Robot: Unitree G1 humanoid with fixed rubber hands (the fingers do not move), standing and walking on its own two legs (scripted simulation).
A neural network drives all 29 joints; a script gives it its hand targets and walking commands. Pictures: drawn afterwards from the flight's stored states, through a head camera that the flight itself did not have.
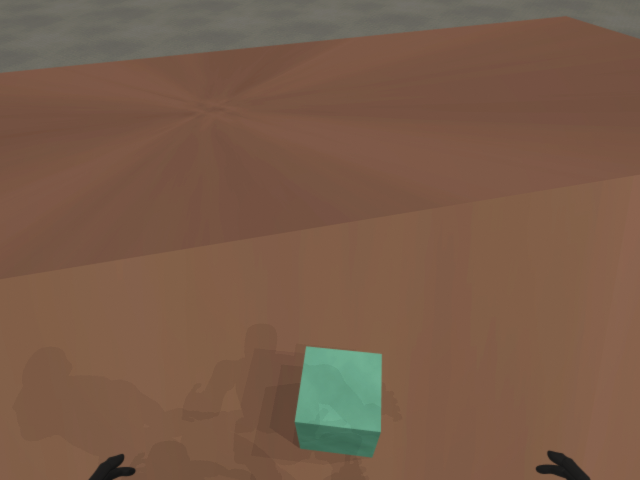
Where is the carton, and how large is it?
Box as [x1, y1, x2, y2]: [295, 346, 381, 457]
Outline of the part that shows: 306,346 295,416 295,425 300,448 371,457 380,432 381,354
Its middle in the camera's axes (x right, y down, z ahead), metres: +0.05 +0.47 +1.09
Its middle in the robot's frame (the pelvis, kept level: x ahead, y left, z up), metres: +0.43 -0.04 -0.66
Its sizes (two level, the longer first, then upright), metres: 0.210 0.200 0.250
